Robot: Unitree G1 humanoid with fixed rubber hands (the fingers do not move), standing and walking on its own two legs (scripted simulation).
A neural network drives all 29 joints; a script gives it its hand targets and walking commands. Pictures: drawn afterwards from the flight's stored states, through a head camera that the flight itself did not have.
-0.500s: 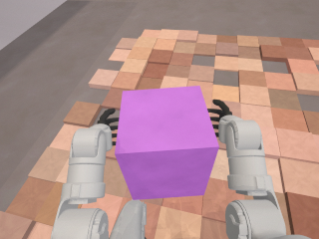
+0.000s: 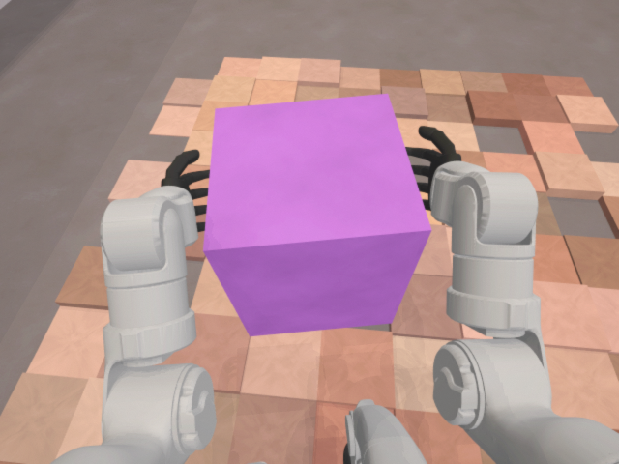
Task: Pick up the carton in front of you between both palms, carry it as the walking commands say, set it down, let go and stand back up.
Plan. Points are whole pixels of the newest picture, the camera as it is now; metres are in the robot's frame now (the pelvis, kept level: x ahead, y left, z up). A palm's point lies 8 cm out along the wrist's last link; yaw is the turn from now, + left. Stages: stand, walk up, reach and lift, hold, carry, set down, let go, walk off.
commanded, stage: carry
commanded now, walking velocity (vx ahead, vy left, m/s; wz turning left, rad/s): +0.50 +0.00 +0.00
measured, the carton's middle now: (312, 226) +0.39 -0.02 +0.06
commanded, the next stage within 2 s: none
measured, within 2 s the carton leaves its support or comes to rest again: neither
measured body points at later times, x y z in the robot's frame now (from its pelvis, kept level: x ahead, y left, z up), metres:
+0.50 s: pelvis +0.28 -0.07 +0.01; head +0.35 -0.10 +0.45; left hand +0.64 +0.10 +0.09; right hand +0.68 -0.20 +0.09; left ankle +0.31 +0.09 -0.64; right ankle +0.27 -0.11 -0.74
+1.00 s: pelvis +0.63 -0.06 +0.00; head +0.67 -0.06 +0.45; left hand +0.99 +0.07 +0.07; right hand +0.98 -0.23 +0.07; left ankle +0.59 +0.03 -0.73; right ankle +0.65 -0.17 -0.70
